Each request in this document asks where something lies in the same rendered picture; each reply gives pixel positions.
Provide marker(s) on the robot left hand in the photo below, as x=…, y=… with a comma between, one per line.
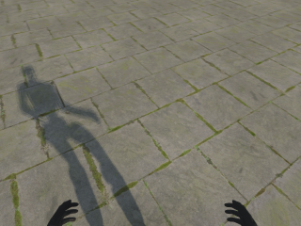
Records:
x=58, y=219

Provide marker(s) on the robot right hand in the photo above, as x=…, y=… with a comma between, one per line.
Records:
x=244, y=218

